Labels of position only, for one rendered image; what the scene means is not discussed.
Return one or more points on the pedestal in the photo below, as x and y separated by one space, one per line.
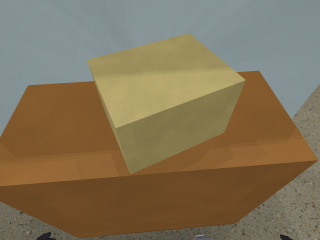
60 163

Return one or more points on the carton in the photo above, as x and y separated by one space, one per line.
165 97

